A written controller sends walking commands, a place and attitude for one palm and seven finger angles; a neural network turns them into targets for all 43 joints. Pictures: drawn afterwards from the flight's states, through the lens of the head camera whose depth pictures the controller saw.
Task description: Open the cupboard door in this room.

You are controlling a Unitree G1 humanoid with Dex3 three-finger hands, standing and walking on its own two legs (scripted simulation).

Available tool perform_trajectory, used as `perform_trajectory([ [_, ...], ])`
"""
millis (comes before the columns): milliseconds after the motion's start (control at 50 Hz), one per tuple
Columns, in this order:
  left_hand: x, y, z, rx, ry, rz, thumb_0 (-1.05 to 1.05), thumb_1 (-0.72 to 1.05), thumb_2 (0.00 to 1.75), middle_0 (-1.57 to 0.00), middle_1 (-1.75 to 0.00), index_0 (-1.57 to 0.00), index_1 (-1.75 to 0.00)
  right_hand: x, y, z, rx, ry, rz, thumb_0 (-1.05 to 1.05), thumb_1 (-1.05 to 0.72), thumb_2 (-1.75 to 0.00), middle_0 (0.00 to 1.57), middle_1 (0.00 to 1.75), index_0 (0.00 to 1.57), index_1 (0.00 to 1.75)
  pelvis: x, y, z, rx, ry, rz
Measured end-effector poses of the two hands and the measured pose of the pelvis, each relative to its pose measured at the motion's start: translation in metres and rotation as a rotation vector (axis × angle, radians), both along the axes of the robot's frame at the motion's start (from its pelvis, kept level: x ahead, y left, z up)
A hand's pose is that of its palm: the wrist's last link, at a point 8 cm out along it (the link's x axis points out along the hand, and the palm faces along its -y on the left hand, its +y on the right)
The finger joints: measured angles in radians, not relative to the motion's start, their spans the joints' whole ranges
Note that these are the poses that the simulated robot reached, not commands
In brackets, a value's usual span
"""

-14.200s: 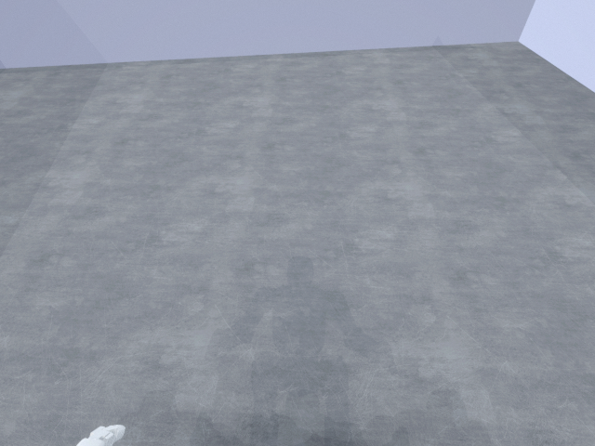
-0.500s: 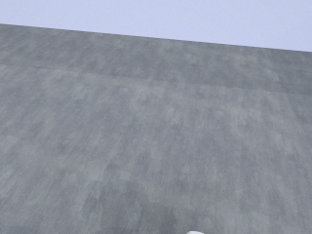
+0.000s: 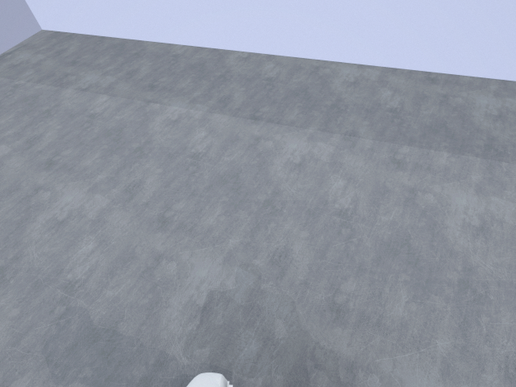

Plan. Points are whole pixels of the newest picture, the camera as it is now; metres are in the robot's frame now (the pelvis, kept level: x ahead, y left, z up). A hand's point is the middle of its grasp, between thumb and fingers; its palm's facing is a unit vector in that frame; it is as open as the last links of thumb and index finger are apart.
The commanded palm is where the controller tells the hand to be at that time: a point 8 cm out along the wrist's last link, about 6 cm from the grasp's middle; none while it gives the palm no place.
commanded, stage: turn or walk to find it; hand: left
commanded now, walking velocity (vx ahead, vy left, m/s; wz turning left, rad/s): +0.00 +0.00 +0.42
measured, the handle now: out of the picture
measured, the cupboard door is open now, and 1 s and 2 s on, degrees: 0 0 0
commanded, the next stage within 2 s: none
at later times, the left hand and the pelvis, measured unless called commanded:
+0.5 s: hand out of the picture +0.01 +0.26 -0.17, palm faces +0.24 -0.94 -0.25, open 7.4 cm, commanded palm none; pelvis -0.02 +0.04 +0.00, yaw +11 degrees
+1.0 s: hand out of the picture -0.07 +0.19 -0.16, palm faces +0.44 -0.86 -0.25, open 7.3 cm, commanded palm none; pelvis -0.04 -0.01 +0.00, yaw +25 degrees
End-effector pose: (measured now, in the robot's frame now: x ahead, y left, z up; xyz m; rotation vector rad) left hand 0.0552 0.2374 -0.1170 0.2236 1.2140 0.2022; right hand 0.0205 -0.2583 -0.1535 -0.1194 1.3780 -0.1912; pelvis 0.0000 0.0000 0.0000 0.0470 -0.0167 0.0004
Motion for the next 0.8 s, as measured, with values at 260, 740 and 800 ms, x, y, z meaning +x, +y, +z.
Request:
perform_trajectory([
  [260,-0.099,0.065,-0.041,-0.038,0.169,0.207,0.0,0.91,0.9,-0.2,-0.29,-0.2,-0.3,0.106,0.066,0.024,-0.057,-0.239,0.246,0.0,-0.91,-0.9,0.2,0.3,0.19,0.3,-0.011,0.041,-0.015,-0.038,-0.013,0.102],
  [740,-0.064,0.01,0.004,0.027,-0.098,0.253,0.0,0.91,0.9,-0.2,-0.29,-0.2,-0.3,0.046,0.019,-0.009,0.029,-0.04,0.282,0.0,-0.9,-0.9,0.2,0.3,0.2,0.3,-0.03,-0.009,-0.007,-0.011,-0.012,0.301],
  [800,-0.082,0.0,0.006,0.018,-0.069,0.289,0.0,0.91,0.9,-0.2,-0.29,-0.21,-0.3,0.046,0.01,-0.006,0.024,-0.022,0.305,0.0,-0.9,-0.9,0.2,0.3,0.2,0.3,-0.031,-0.013,-0.003,-0.005,-0.011,0.33],
])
